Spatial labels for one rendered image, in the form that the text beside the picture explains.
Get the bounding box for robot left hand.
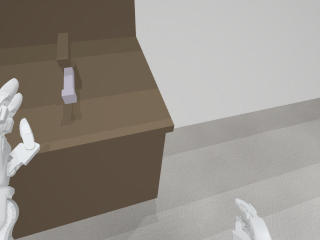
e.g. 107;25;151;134
0;78;40;187

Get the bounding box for left robot forearm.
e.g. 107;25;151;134
0;186;19;240

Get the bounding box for tap lever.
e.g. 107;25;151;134
61;67;77;104

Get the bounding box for counter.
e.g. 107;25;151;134
0;0;175;240

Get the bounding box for robot right hand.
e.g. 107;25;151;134
232;198;272;240

